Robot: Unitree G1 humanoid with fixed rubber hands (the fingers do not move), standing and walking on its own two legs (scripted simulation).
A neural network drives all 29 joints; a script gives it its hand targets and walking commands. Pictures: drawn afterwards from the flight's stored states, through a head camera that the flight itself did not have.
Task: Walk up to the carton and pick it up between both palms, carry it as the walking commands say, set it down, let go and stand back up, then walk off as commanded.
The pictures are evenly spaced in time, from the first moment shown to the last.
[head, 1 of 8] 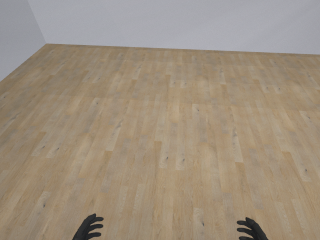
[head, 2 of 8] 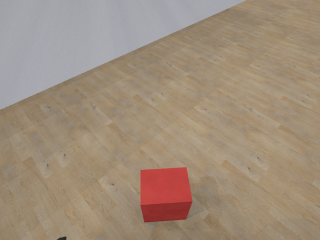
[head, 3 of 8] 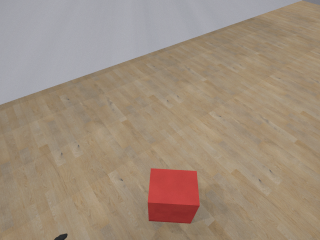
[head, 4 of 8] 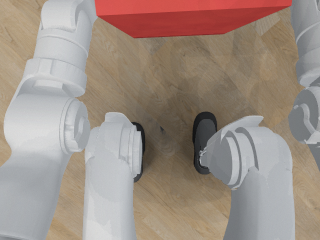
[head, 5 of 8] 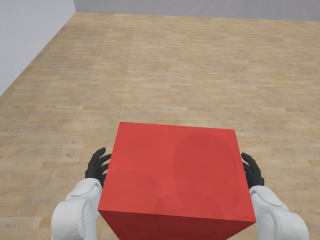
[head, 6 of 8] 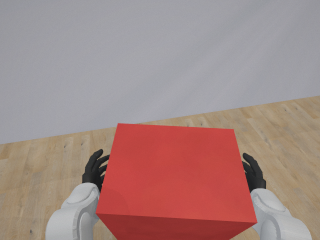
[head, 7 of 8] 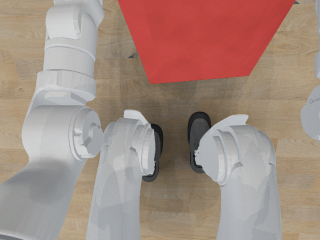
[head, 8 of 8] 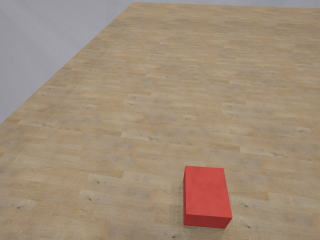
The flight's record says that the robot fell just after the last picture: no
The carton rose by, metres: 0.68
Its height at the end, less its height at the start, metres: -0.06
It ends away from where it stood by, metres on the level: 3.87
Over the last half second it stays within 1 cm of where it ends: yes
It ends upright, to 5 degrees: no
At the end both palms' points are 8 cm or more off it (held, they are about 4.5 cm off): yes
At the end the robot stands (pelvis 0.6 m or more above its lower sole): yes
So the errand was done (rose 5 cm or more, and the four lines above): no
